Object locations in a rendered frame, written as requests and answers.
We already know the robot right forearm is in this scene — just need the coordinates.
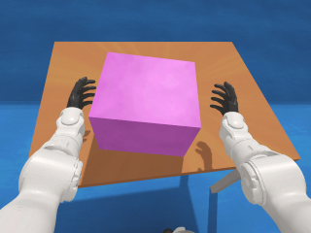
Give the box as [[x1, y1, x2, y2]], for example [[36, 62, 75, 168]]
[[219, 112, 307, 192]]

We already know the left robot upper arm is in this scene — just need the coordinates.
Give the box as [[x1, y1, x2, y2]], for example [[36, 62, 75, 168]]
[[0, 149, 83, 233]]

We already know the carton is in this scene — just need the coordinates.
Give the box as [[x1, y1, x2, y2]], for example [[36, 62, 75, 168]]
[[88, 51, 201, 157]]

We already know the right robot upper arm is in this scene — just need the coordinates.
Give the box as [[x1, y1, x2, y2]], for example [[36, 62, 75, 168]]
[[240, 154, 311, 233]]

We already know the robot left forearm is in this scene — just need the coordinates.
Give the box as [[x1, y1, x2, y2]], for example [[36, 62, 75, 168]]
[[18, 107, 85, 192]]

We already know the table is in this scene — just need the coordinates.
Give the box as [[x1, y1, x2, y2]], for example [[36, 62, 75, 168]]
[[28, 42, 301, 194]]

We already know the robot left hand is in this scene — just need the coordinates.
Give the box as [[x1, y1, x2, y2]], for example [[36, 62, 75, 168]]
[[66, 77, 96, 110]]

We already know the robot right hand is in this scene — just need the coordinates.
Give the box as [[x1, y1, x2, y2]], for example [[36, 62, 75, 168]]
[[210, 82, 239, 116]]

